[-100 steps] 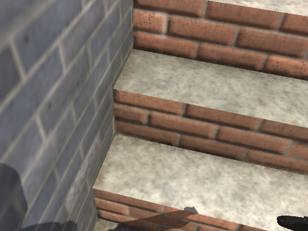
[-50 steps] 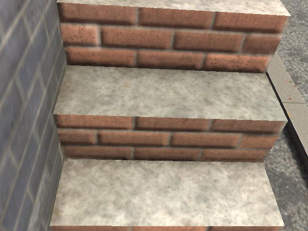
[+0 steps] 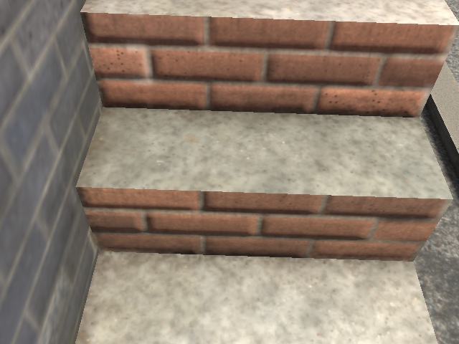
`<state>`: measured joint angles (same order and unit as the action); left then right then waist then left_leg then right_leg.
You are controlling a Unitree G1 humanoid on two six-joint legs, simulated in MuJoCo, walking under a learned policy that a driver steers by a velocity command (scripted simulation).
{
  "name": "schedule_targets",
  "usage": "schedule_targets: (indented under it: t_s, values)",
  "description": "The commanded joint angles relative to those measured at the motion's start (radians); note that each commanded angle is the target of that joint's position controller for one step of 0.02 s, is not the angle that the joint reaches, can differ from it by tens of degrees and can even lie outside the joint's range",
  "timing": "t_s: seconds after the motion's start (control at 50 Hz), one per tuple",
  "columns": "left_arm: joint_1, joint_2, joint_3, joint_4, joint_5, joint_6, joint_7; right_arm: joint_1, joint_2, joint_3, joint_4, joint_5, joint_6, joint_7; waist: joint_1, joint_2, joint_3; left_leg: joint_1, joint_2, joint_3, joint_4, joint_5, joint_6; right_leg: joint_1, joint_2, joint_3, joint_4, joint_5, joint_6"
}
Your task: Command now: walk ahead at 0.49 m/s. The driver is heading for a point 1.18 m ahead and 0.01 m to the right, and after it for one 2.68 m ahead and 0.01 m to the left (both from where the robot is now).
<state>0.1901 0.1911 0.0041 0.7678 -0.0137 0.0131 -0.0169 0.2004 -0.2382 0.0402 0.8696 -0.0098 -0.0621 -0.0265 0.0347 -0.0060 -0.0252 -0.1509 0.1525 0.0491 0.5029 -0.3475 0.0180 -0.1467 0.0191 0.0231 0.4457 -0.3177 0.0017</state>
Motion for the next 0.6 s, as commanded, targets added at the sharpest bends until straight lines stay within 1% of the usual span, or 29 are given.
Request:
schedule_targets:
  t_s: [0.02, 0.04, 0.06, 0.08, 0.1, 0.12, 0.14, 0.16, 0.18, 0.2, 0.22, 0.24, 0.26, 0.3, 0.34, 0.36, 0.4, 0.42, 0.48, 0.5, 0.54, 0.6]
  values:
    - [-0.035, 0.079, 0.016, -0.073, 0.002, -0.008, 0.007, 0.052, -0.119, -0.024, -0.044, -0.004, -0.003, -0.005, -0.021, 0.019, -0.061, 0.052, -0.018, 0.025, -0.032, 0.49, 0.095, 0.053, -0.054, 0.013, 0.033, 0.765, -0.053]
    - [-0.031, 0.076, 0.015, -0.075, 0.006, -0.006, 0.008, 0.037, -0.115, -0.023, -0.047, -0.008, 0.0, 0.0, -0.018, 0.018, -0.062, 0.067, -0.016, 0.024, -0.037, 0.54, 0.093, 0.043, -0.054, 0.007, 0.033, 0.78, -0.053]
    - [-0.053, 0.09, 0.019, -0.083, 0.012, 0.0, 0.013, 0.035, -0.123, -0.023, -0.048, -0.008, 0.002, 0.003, -0.023, 0.025, -0.033, 0.046, -0.031, 0.042, -0.066, 0.551, 0.094, 0.055, -0.052, 0.001, 0.019, 0.768, -0.057]
    - [-0.049, 0.091, 0.019, -0.086, 0.012, 0.004, 0.017, 0.033, -0.123, -0.023, -0.045, -0.008, 0.002, 0.004, -0.018, 0.025, -0.037, 0.051, -0.03, 0.044, -0.072, 0.567, 0.092, 0.066, -0.054, -0.001, 0.016, 0.763, -0.055]
    - [-0.074, 0.09, 0.016, -0.096, 0.014, 0.003, 0.02, 0.043, -0.125, -0.024, -0.041, -0.01, 0.002, 0.006, -0.026, 0.014, -0.042, 0.072, -0.021, 0.037, -0.095, 0.596, 0.092, 0.055, -0.055, -0.013, 0.025, 0.77, -0.051]
    - [-0.076, 0.08, 0.012, -0.105, 0.014, 0.001, 0.018, 0.058, -0.139, -0.03, -0.031, -0.001, 0.003, 0.004, -0.031, 0.031, -0.041, 0.079, -0.007, 0.036, -0.131, 0.622, 0.094, 0.062, -0.055, -0.019, 0.031, 0.71, -0.048]
    - [-0.09, 0.065, 0.008, -0.108, 0.012, 0.001, 0.017, 0.062, -0.134, -0.03, -0.018, -0.003, 0.004, 0.005, -0.026, 0.041, -0.035, 0.099, 0.0, 0.032, -0.131, 0.667, 0.089, 0.037, -0.06, -0.01, 0.031, 0.651, -0.047]
    - [-0.1, 0.058, 0.005, -0.112, 0.016, -0.009, 0.008, 0.057, -0.121, -0.028, -0.027, -0.009, 0.007, 0.005, -0.023, 0.034, -0.05, 0.115, -0.006, 0.042, -0.136, 0.675, 0.085, 0.037, -0.06, -0.015, 0.007, 0.615, -0.044]
    - [-0.11, 0.053, 0.007, -0.123, 0.016, -0.002, 0.01, 0.02, -0.1, -0.019, -0.039, -0.006, 0.005, 0.009, -0.005, 0.013, -0.049, 0.105, -0.003, 0.034, -0.147, 0.685, 0.09, 0.056, -0.056, -0.009, -0.008, 0.572, -0.039]
    - [-0.104, 0.054, 0.007, -0.123, 0.017, 0.002, 0.012, 0.009, -0.101, -0.018, -0.042, -0.004, 0.004, 0.011, 0.003, 0.015, -0.06, 0.097, -0.004, 0.037, -0.147, 0.685, 0.089, 0.08, -0.062, -0.008, -0.024, 0.564, -0.038]
    - [-0.087, 0.072, 0.014, -0.119, 0.013, 0.008, 0.011, 0.006, -0.092, -0.014, -0.046, 0.002, 0.0, 0.015, 0.0, -0.005, -0.11, 0.112, -0.014, 0.031, -0.148, 0.67, 0.097, 0.131, -0.073, 0.007, -0.021, 0.593, -0.038]
    - [-0.09, 0.076, 0.017, -0.122, 0.01, 0.014, 0.011, 0.007, -0.094, -0.013, -0.044, 0.002, -0.003, 0.019, -0.001, -0.007, -0.115, 0.104, -0.015, 0.03, -0.155, 0.636, 0.098, 0.148, -0.076, 0.007, -0.024, 0.592, -0.039]
    - [-0.086, 0.067, 0.016, -0.125, 0.011, 0.018, 0.014, 0.003, -0.089, -0.011, -0.048, 0.003, -0.005, 0.019, -0.002, -0.006, -0.136, 0.106, -0.011, 0.027, -0.158, 0.61, 0.094, 0.162, -0.088, 0.01, -0.027, 0.59, -0.027]
    - [-0.106, 0.065, 0.017, -0.128, 0.009, 0.022, 0.011, -0.005, -0.086, -0.007, -0.046, -0.002, -0.007, 0.019, -0.005, -0.011, -0.092, 0.095, -0.01, 0.025, -0.179, 0.525, 0.091, 0.124, -0.089, 0.016, -0.044, 0.522, -0.028]
    - [-0.119, 0.064, 0.016, -0.128, 0.008, 0.02, 0.01, -0.009, -0.086, -0.005, -0.047, -0.007, -0.006, 0.019, -0.01, -0.009, -0.051, 0.077, -0.011, 0.024, -0.189, 0.483, 0.091, 0.102, -0.092, 0.024, -0.061, 0.509, -0.03]
    - [-0.115, 0.065, 0.015, -0.123, 0.003, 0.013, 0.005, 0.014, -0.085, -0.008, -0.038, -0.011, -0.008, 0.018, -0.014, -0.032, -0.042, 0.095, -0.006, 0.014, -0.186, 0.476, 0.085, 0.08, -0.088, 0.022, -0.06, 0.512, -0.032]
    - [-0.116, 0.06, 0.014, -0.116, 0.001, 0.007, 0.002, 0.02, -0.088, -0.012, -0.035, -0.01, -0.008, 0.018, -0.019, -0.016, -0.029, 0.093, -0.005, 0.013, -0.191, 0.45, 0.083, 0.066, -0.089, 0.025, -0.068, 0.489, -0.034]
    - [-0.124, 0.064, 0.014, -0.111, -0.003, 0.003, 0.003, 0.033, -0.096, -0.017, -0.032, -0.005, -0.009, 0.01, -0.024, -0.014, -0.022, 0.084, -0.005, 0.012, -0.197, 0.422, 0.084, 0.068, -0.091, 0.03, -0.067, 0.465, -0.032]
    - [-0.134, 0.065, 0.012, -0.104, -0.004, 0.0, 0.008, 0.019, -0.084, -0.019, -0.033, -0.003, -0.012, 0.002, -0.021, 0.007, -0.006, 0.073, -0.003, 0.007, -0.212, 0.374, 0.089, 0.056, -0.09, 0.033, -0.075, 0.401, -0.033]
    - [-0.128, 0.057, 0.011, -0.098, -0.004, 0.001, 0.011, 0.023, -0.088, -0.023, -0.029, -0.005, -0.01, -0.003, -0.017, 0.025, 0.029, 0.045, 0.0, 0.014, -0.209, 0.337, 0.087, 0.042, -0.082, 0.034, -0.091, 0.367, -0.031]
    - [-0.132, 0.058, 0.011, -0.094, -0.004, -0.001, 0.014, 0.025, -0.08, -0.023, -0.029, -0.003, -0.011, -0.006, -0.019, 0.008, 0.03, 0.03, 0.0, 0.01, -0.213, 0.316, 0.086, 0.049, -0.081, 0.036, -0.097, 0.359, -0.032]
    - [-0.129, 0.056, 0.012, -0.088, -0.001, -0.002, 0.014, 0.03, -0.08, -0.026, -0.024, 0.001, -0.014, -0.005, -0.016, 0.002, 0.005, 0.037, 0.0, 0.01, -0.209, 0.326, 0.083, 0.067, -0.082, 0.038, -0.099, 0.385, -0.035]
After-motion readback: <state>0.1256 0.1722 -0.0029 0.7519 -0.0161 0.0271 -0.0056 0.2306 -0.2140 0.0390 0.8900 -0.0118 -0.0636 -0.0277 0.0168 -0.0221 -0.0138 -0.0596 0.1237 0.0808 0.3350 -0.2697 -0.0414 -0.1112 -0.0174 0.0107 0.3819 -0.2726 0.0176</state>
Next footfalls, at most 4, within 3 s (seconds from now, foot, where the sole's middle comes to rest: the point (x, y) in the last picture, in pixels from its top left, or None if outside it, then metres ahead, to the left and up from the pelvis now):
none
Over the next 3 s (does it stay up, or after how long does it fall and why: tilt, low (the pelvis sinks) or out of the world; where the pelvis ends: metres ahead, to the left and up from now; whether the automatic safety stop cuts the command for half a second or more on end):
stays up -0.03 0.02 0.01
